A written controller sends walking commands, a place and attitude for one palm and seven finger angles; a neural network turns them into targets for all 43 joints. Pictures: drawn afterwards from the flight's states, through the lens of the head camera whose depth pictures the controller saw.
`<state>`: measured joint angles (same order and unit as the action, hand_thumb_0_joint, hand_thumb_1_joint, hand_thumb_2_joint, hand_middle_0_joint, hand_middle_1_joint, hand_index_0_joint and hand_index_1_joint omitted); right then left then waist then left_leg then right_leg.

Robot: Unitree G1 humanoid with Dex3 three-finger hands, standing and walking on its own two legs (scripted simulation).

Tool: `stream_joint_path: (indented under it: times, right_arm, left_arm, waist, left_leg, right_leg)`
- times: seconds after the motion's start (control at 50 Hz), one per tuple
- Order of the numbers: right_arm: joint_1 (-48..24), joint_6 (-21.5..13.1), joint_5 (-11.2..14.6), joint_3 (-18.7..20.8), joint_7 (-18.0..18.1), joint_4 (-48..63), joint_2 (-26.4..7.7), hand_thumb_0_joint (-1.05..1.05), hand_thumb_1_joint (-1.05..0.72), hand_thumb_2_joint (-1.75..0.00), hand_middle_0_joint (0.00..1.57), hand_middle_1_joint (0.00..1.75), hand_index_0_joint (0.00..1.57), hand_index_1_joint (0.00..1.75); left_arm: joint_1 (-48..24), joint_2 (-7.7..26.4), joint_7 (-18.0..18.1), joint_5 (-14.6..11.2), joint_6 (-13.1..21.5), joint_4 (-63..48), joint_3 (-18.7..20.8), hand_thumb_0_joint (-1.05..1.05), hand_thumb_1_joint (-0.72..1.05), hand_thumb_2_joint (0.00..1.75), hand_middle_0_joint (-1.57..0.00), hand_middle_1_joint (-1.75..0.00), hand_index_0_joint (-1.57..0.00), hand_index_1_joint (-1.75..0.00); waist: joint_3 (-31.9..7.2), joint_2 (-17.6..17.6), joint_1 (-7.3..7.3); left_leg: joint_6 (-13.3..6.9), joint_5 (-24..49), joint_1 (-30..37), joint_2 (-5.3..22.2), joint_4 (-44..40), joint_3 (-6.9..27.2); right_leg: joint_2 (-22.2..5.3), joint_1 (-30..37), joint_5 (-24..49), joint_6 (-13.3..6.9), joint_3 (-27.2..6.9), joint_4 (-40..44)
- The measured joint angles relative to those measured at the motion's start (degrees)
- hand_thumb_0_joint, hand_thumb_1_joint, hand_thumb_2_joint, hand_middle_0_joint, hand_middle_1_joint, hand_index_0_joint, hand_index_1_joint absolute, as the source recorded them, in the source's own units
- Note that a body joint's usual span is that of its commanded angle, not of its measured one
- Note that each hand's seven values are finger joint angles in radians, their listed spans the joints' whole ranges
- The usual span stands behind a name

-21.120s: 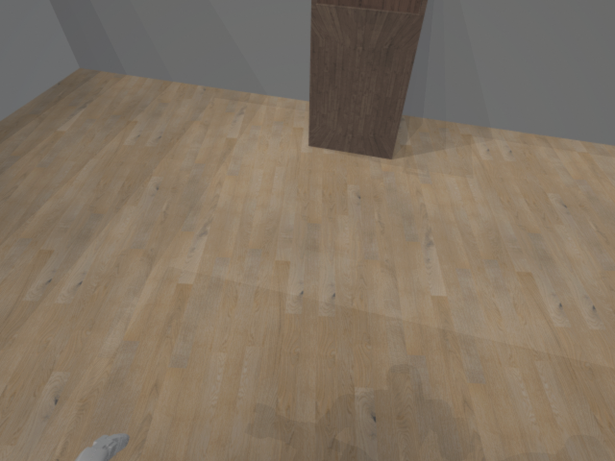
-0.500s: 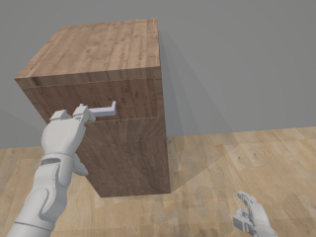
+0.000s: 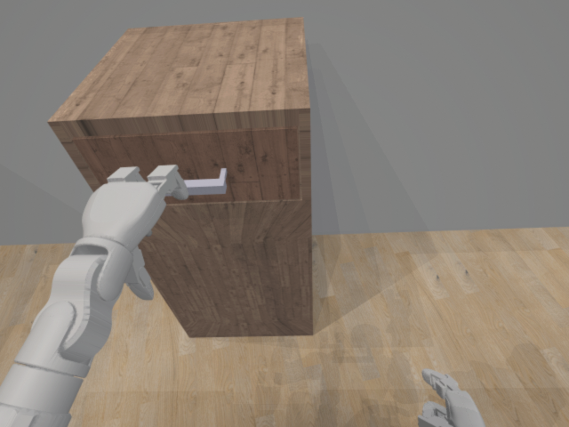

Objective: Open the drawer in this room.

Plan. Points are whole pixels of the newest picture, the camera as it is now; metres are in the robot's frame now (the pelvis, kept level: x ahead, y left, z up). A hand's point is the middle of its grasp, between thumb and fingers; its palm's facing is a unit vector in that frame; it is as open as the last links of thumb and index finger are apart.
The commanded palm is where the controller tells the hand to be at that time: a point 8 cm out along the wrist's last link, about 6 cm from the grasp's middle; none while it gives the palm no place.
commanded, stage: raise the hand with hooked fingers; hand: left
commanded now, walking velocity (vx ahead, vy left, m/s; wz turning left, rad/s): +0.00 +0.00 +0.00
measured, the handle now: (192, 180) +0.52 +0.27 +0.04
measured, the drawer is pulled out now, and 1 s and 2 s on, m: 0.00 0.00 0.00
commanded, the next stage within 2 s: move the hooked fingers above the handle in 0.12 s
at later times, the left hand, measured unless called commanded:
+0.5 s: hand (162, 220) +0.34 +0.22 +0.13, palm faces +0.07 -0.04 -1.00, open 13.8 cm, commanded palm +0.32 +0.23 +0.19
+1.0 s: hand (164, 194) +0.40 +0.25 +0.12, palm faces +0.10 -0.04 -0.99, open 13.8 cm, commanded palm +0.36 +0.25 +0.17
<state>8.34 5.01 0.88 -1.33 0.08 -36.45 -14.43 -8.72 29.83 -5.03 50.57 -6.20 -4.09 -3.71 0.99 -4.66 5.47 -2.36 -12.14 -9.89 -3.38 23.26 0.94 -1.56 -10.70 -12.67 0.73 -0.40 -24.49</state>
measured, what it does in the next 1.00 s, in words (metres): stands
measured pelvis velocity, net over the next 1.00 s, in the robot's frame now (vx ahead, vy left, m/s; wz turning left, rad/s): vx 0.03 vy -0.02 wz -0.01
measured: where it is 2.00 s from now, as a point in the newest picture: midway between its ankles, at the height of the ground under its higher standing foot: outside the picture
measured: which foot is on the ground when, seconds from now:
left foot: down 0.00-1.00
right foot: down 0.00-1.00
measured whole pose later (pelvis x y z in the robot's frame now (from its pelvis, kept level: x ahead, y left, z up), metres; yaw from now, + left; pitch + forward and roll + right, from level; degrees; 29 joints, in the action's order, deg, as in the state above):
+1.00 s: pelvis +0.03 -0.02 -0.01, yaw +0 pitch +5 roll +0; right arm 10.7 5.7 2.2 1.3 2.1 -37.8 -15.4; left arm -20.4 30.5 2.7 52.5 -3.4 16.5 0.6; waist -2.3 -4.4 3.1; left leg -1.2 -16.1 -17.0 -2.0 27.8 1.0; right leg -0.1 -17.8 -16.3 -0.3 -0.2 -28.6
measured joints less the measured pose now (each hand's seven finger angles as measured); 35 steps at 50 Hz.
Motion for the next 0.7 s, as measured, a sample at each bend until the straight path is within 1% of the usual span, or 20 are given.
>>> stream_joint_path:
  times: [0.06,0.1,0.14,0.18,0.22,0.28,0.32,0.38,0.44,0.48,0.52,0.58,0.66,0.7]
  right_arm:
    - [0.35,-0.63,0.12,0.47,0.09,-0.93,-0.19,0.01,-0.90,-0.90,0.20,0.30,0.20,0.29]
    - [0.21,-0.78,0.34,0.70,0.10,-1.51,-0.29,0.01,-0.90,-0.90,0.20,0.30,0.20,0.29]
    - [-0.11,-0.80,0.57,0.79,0.08,-1.89,-0.38,0.01,-0.90,-0.90,0.20,0.30,0.20,0.29]
    - [-0.58,-0.65,0.77,0.75,0.15,-1.97,-0.51,0.01,-0.90,-0.90,0.20,0.30,0.20,0.29]
    - [-1.05,-0.54,0.94,0.67,0.26,-1.72,-0.62,0.01,-0.90,-0.90,0.20,0.30,0.20,0.29]
    - [-1.80,-0.52,0.94,0.45,0.67,-1.21,-0.74,0.01,-0.90,-0.90,0.20,0.30,0.20,0.29]
    - [-2.29,-0.64,0.93,0.16,1.16,-0.94,-0.78,0.01,-0.90,-0.90,0.20,0.30,0.20,0.29]
    - [-2.98,-0.97,0.89,-0.25,2.04,-0.85,-0.61,0.01,-0.90,-0.90,0.20,0.30,0.20,0.29]
    - [-3.12,-1.31,0.86,-0.34,2.74,-0.79,-0.33,0.01,-0.90,-0.90,0.20,0.30,0.20,0.29]
    - [-2.84,-1.45,0.90,-0.17,3.09,-0.87,-0.28,0.01,-0.90,-0.90,0.20,0.30,0.20,0.29]
    - [-2.35,-1.49,0.96,0.10,3.28,-0.98,-0.45,0.01,-0.90,-0.90,0.20,0.30,0.20,0.29]
    - [-1.45,-1.24,1.06,0.50,3.51,-1.22,-1.05,0.01,-0.90,-0.90,0.20,0.30,0.20,0.29]
    - [-0.23,-0.68,1.16,1.00,3.77,-1.36,-1.87,0.01,-0.90,-0.90,0.20,0.30,0.20,0.29]
    - [0.41,-0.52,1.10,1.35,3.89,-1.30,-2.11,0.01,-0.90,-0.90,0.20,0.30,0.20,0.29]
  left_arm:
    - [-0.24,0.22,2.65,-0.18,1.59,-0.05,0.68,0.00,-0.49,0.30,-0.32,-1.20,-0.32,-1.20]
    - [-0.94,0.17,4.16,-0.26,1.30,0.68,1.36,0.00,-0.49,0.30,-0.32,-1.20,-0.33,-1.20]
    - [-1.75,-0.01,5.06,-0.26,0.03,1.78,1.88,0.00,-0.49,0.30,-0.32,-1.20,-0.32,-1.20]
    - [-2.34,-0.30,5.17,-0.28,-1.84,2.87,1.97,0.00,-0.49,0.30,-0.32,-1.20,-0.32,-1.20]
    - [-2.49,-0.70,4.48,-0.24,-3.48,3.55,1.64,0.00,-0.49,0.30,-0.32,-1.20,-0.32,-1.20]
    - [-2.13,-1.21,3.00,0.02,-4.40,4.01,0.31,-0.01,-0.49,0.30,-0.32,-1.20,-0.32,-1.20]
    - [-2.35,-1.32,2.24,0.33,-3.79,4.94,-0.78,-0.01,-0.49,0.30,-0.32,-1.20,-0.32,-1.20]
    - [-3.72,-1.05,1.92,0.74,-1.53,7.87,-1.44,0.00,-0.49,0.30,-0.32,-1.20,-0.32,-1.20]
    - [-5.49,-0.18,2.38,0.71,0.81,11.09,-0.40,0.00,-0.49,0.30,-0.32,-1.20,-0.32,-1.20]
    - [-6.93,0.41,2.97,0.78,1.67,13.18,0.60,0.00,-0.49,0.30,-0.32,-1.20,-0.32,-1.20]
    - [-8.24,0.90,3.48,0.77,2.08,14.99,1.66,0.00,-0.49,0.30,-0.32,-1.20,-0.32,-1.20]
    - [-10.09,1.49,3.73,1.11,1.73,17.71,2.30,0.00,-0.49,0.30,-0.32,-1.20,-0.32,-1.20]
    - [-11.43,1.98,2.48,1.15,1.61,20.55,2.22,0.00,-0.49,0.30,-0.32,-1.20,-0.32,-1.20]
    - [-11.42,1.96,1.77,0.94,2.40,20.87,2.12,0.00,-0.49,0.30,-0.32,-1.20,-0.32,-1.20]
  waist:
    - [0.24,0.12,0.31]
    - [0.23,0.00,0.48]
    - [0.07,-0.24,0.54]
    - [-0.10,-0.57,0.46]
    - [-0.34,-0.93,0.31]
    - [-0.67,-1.32,-0.02]
    - [-0.83,-1.40,-0.22]
    - [-0.79,-1.07,-0.56]
    - [-0.72,-0.47,-0.85]
    - [-0.73,-0.09,-0.94]
    - [-0.84,0.09,-1.04]
    - [-1.07,0.07,-1.21]
    - [-1.30,-0.03,-1.68]
    - [-1.37,-0.01,-1.93]
  left_leg:
    - [0.33,0.14,-0.19,0.22,0.04,0.27]
    - [0.58,0.30,-0.36,0.39,-0.03,0.44]
    - [0.81,0.46,-0.54,0.56,-0.14,0.58]
    - [1.01,0.62,-0.61,0.72,-0.29,0.71]
    - [1.19,0.71,-0.64,0.88,-0.40,0.79]
    - [1.42,0.67,-0.50,1.10,-0.45,0.93]
    - [1.61,0.53,-0.48,1.27,-0.31,1.06]
    - [1.94,0.31,-0.56,1.58,-0.06,1.29]
    - [2.33,0.03,-0.86,2.01,0.29,1.46]
    - [2.56,-0.21,-1.19,2.25,0.56,1.60]
    - [2.73,-0.46,-1.64,2.43,0.86,1.75]
    - [2.80,-0.84,-2.46,2.51,1.32,1.93]
    - [2.64,-1.35,-3.60,2.39,1.87,1.91]
    - [2.49,-1.70,-4.13,2.30,2.24,1.77]
  right_leg:
    - [0.21,-0.17,0.03,-0.28,0.28,-0.13]
    - [0.37,-0.34,0.13,-0.44,0.45,-0.13]
    - [0.53,-0.56,0.21,-0.60,0.59,-0.16]
    - [0.69,-0.69,0.28,-0.78,0.72,-0.14]
    - [0.85,-0.78,0.28,-0.96,0.80,-0.18]
    - [1.07,-0.73,0.11,-1.21,0.94,-0.36]
    - [1.23,-0.73,-0.09,-1.40,1.09,-0.57]
    - [1.55,-0.81,-0.38,-1.77,1.32,-0.90]
    - [1.98,-1.07,-0.61,-2.18,1.51,-1.14]
    - [2.23,-1.30,-0.76,-2.41,1.65,-1.25]
    - [2.41,-1.61,-0.92,-2.58,1.81,-1.32]
    - [2.50,-2.27,-1.21,-2.66,1.99,-1.53]
    - [2.39,-3.38,-1.69,-2.53,1.98,-2.01]
    - [2.31,-3.91,-1.98,-2.41,1.85,-2.34]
